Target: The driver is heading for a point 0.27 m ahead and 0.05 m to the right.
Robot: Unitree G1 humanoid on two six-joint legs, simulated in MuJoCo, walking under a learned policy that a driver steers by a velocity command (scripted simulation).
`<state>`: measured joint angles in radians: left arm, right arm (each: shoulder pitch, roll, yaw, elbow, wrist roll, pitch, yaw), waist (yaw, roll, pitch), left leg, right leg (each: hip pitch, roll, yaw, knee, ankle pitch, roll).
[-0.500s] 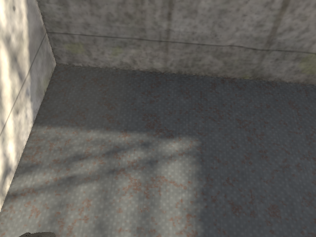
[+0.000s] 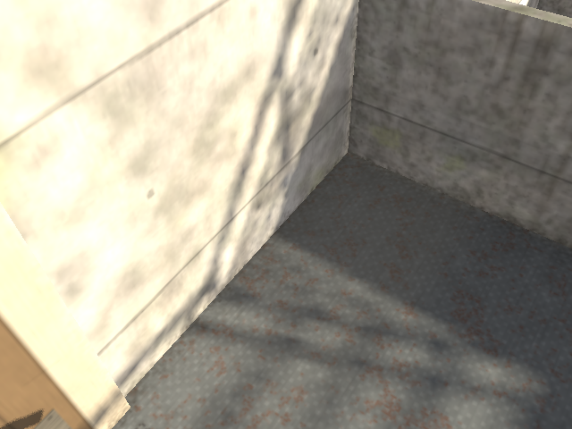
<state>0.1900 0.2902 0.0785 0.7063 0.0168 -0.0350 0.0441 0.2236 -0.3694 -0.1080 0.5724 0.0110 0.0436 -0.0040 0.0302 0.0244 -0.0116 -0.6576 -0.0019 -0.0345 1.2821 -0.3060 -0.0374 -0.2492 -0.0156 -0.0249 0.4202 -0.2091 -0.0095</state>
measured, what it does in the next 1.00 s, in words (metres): walks ahead: left foot, then right foot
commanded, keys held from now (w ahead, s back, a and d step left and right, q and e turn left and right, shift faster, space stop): w+q+shift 0.02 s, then w+e+shift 0.12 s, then shift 0.86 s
